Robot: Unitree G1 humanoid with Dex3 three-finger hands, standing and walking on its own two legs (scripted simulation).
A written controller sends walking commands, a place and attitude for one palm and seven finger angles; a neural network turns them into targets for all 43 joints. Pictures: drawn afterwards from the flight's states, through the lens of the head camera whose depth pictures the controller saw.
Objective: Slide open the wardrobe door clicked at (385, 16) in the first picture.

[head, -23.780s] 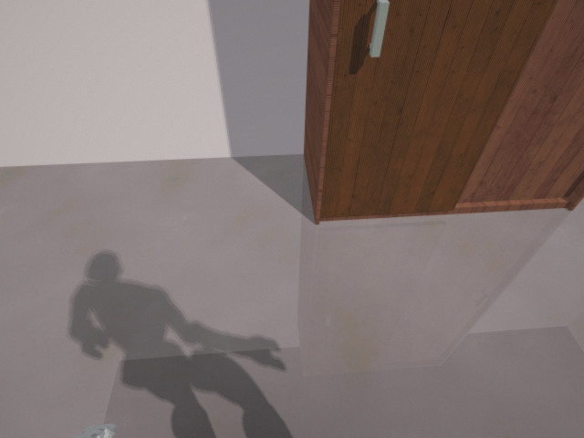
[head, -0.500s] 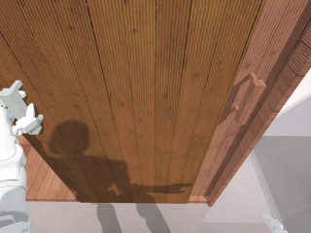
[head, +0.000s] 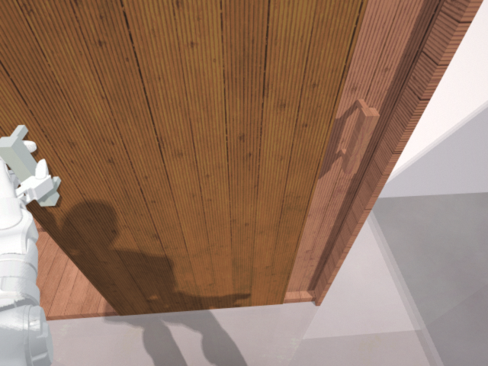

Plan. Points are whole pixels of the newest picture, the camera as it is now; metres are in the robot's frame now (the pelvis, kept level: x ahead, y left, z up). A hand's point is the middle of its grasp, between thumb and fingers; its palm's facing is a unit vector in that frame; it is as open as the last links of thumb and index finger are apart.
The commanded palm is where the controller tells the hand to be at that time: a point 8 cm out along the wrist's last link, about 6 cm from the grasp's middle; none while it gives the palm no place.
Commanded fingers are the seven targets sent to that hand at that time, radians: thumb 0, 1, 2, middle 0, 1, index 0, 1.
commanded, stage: stop walking and hold the door there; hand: left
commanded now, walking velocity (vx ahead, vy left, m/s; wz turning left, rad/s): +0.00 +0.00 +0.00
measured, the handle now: (35, 166) +0.42 +0.38 +0.11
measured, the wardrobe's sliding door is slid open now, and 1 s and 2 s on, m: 0.47 0.47 0.47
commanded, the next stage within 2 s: loosen the grip on the handle in 1.36 s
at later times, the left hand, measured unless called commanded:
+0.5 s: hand (42, 183) +0.38 +0.35 +0.11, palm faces +0.45 -0.85 -0.27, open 5.7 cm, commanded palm +0.34 +0.38 +0.10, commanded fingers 0.00 0.90 0.90 -0.45 -1.40 -0.45 -1.40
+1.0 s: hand (43, 183) +0.38 +0.35 +0.11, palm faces +0.42 -0.89 -0.20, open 5.7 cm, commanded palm +0.34 +0.37 +0.10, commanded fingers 0.00 0.90 0.90 -0.45 -1.40 -0.45 -1.40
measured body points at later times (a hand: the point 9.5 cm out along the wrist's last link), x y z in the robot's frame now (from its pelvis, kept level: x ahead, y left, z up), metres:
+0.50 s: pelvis +0.01 +0.05 -0.01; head +0.02 +0.03 +0.44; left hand +0.35 +0.40 +0.12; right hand +0.13 -0.25 -0.12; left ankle +0.04 +0.15 -0.74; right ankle +0.02 -0.13 -0.74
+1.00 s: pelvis -0.04 +0.06 +0.00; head +0.02 +0.06 +0.44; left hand +0.35 +0.39 +0.12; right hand +0.08 -0.17 -0.12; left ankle +0.04 +0.15 -0.74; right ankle -0.09 -0.05 -0.74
